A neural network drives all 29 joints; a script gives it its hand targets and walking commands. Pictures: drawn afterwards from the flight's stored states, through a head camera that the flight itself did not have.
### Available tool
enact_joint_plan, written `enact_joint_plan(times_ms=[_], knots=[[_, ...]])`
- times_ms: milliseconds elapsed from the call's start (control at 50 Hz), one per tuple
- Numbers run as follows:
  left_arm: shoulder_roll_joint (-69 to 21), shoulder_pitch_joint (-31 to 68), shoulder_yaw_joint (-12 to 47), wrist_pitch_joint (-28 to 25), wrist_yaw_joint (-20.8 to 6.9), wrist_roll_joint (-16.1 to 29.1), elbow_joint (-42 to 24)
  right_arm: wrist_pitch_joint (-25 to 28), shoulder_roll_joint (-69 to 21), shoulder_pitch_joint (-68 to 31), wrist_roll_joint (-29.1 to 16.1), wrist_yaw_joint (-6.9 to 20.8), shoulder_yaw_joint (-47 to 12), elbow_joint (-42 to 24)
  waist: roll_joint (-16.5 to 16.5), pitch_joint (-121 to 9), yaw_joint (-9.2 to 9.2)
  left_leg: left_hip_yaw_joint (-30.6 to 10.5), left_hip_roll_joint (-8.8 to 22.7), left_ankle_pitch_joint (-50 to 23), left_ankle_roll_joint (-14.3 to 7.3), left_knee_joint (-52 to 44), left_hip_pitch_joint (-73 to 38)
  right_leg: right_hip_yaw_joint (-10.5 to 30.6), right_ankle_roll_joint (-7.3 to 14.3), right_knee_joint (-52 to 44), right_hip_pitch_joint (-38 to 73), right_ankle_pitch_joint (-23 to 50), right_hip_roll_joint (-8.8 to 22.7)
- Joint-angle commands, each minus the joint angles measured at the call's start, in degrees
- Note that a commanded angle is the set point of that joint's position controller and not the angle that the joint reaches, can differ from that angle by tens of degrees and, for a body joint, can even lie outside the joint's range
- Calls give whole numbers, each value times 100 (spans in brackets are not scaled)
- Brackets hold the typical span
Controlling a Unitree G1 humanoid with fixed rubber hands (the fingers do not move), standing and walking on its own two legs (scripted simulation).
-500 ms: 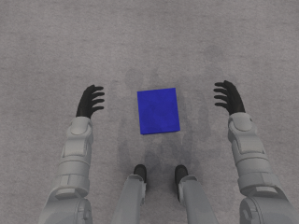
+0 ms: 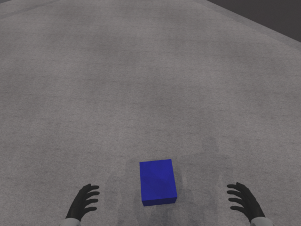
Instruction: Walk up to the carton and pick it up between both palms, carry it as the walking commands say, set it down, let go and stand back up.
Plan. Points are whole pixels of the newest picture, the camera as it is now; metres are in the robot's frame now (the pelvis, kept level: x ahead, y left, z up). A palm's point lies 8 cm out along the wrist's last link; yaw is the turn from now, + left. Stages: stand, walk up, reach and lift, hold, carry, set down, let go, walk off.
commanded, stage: let go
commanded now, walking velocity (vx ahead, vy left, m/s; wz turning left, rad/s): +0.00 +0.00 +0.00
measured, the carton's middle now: (157, 183) +0.41 +0.01 -0.68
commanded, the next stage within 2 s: stand in 0.52 s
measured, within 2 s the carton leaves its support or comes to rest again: neither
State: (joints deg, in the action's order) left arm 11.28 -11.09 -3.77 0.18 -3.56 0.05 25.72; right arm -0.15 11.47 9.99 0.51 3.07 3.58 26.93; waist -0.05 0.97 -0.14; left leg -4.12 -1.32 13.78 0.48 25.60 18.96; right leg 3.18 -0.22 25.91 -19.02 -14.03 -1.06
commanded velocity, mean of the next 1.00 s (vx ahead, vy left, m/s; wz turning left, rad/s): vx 0.00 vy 0.00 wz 0.00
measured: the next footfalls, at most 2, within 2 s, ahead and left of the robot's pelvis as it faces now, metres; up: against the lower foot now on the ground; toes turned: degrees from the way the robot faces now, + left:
none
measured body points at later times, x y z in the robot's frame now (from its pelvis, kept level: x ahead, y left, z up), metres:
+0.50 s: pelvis +0.01 +0.00 +0.00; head +0.02 +0.00 +0.45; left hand +0.18 +0.23 -0.07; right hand +0.18 -0.23 -0.07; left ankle -0.01 +0.13 -0.74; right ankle -0.02 -0.12 -0.74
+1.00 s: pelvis +0.06 +0.00 -0.01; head +0.05 +0.00 +0.44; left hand +0.15 +0.26 -0.13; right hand +0.13 -0.27 -0.13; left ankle -0.01 +0.13 -0.74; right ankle -0.02 -0.12 -0.74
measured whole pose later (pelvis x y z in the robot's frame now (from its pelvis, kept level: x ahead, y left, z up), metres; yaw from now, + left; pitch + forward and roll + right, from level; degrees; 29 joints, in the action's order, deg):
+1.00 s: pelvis +0.06 +0.00 -0.01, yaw -2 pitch +4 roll +0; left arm 15.5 -19.1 -0.1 -2.0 1.8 -0.8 43.9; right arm 1.9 15.8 19.1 0.8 -1.5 0.2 45.1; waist 0.2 -5.2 -0.2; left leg -1.4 -0.2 23.5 0.3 32.0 11.9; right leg 3.7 0.1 32.6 -12.7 -23.2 -1.4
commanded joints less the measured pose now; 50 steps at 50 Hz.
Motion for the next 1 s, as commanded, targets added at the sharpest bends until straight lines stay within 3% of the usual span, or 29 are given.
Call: enact_joint_plan(times_ms=[0, 80, 160, 320, 500, 520, 540, 580, 660, 700, 980], knots=[[560, 102, -80, 8, -29, 47, -665, -15, 485, -86, -72, 53, 35, -680, 92, -710, -24, 377, -178, -1035, 93, -480, -1038, -261, -143, -523, 1080, 1064, -83], [616, 69, -63, 310, -109, -7, -687, -309, 528, -54, -80, 107, -38, -748, 38, 25, 7, 429, -180, -456, 71, -639, -1188, -333, -120, -723, 1055, 413, -100], [618, 66, -6, 567, -148, -68, -671, -565, 590, -43, -43, 121, -11, -786, 5, 356, 53, 425, -135, -310, 61, -601, -1262, -350, -75, -693, 1150, 257, -111], [637, 96, 18, 751, -87, -96, -778, -795, 643, 71, 7, 64, 29, -857, -7, 249, 30, 438, -135, -916, 68, -462, -1456, -277, -94, -443, 1408, 967, -184], [644, 5, 9, 929, 157, -119, -871, -682, 713, 196, -84, -87, -124, -772, 13, -134, -24, 445, -163, -1657, 159, -169, -1614, -214, -92, -123, 1418, 1587, -167], [995, -474, -28, 295, 368, -273, 158, -226, 988, 532, 239, -330, 8, 225, 88, 119, 28, 127, 523, 601, 249, -372, -767, 9, -228, -378, 661, -544, 442], [1065, -585, -37, 57, 472, -340, 190, -53, 1148, 608, 316, -436, 44, 198, 112, 484, 55, -84, 554, 1243, 220, -486, -495, 269, -198, -506, 349, -1100, 502], [941, -365, 29, -226, 488, -299, 412, 202, 1023, 459, 263, -441, 3, 421, 152, 377, 10, -215, 602, 949, 150, -395, -330, 458, -132, -404, 225, -837, 548], [947, -357, 92, -479, 430, -205, 767, 466, 980, 488, 111, -371, -42, 814, 46, -628, 16, -273, 671, -660, 54, 1, -755, 521, -16, 18, 653, 833, 600], [1016, -501, 96, -485, 449, -173, 929, 469, 1046, 631, 87, -382, -54, 977, 2, -708, 17, -256, 677, -1155, 46, 130, -819, 514, 8, 148, 672, 1295, 587], [1101, -1065, 211, -246, 568, -66, 1654, 218, 1135, 1210, 20, -494, -178, 1662, -1, -474, -8, 6, 585, -2284, -34, 517, -898, 340, 112, 506, 642, 2363, 474]])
